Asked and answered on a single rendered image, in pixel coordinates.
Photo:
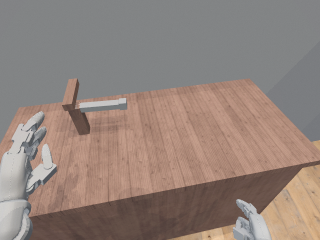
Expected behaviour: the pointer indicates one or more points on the tap lever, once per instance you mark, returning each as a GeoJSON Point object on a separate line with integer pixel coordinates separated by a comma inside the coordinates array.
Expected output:
{"type": "Point", "coordinates": [119, 104]}

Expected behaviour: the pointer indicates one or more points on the counter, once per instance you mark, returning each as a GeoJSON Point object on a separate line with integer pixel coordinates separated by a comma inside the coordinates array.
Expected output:
{"type": "Point", "coordinates": [172, 164]}

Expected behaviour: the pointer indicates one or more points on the robot left forearm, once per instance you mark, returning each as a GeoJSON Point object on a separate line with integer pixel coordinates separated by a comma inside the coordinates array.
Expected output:
{"type": "Point", "coordinates": [14, 221]}

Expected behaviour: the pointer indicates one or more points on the right robot hand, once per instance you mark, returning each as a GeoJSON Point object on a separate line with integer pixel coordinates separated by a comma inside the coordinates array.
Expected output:
{"type": "Point", "coordinates": [254, 229]}

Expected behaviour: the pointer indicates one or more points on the left robot hand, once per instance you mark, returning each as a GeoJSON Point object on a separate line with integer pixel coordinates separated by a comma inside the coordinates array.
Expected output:
{"type": "Point", "coordinates": [15, 166]}

